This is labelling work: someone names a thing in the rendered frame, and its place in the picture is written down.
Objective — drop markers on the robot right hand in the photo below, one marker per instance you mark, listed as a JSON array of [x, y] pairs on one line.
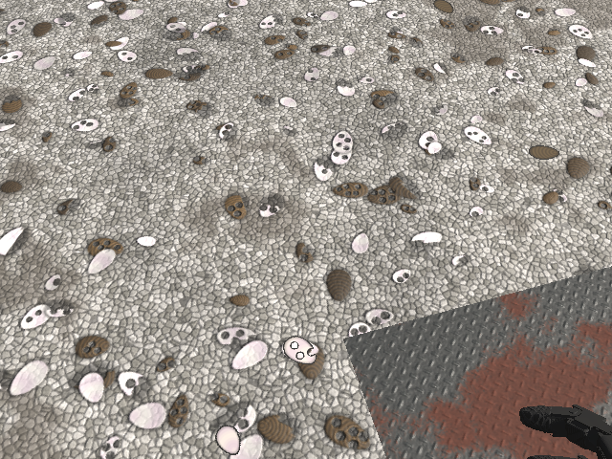
[[578, 424]]

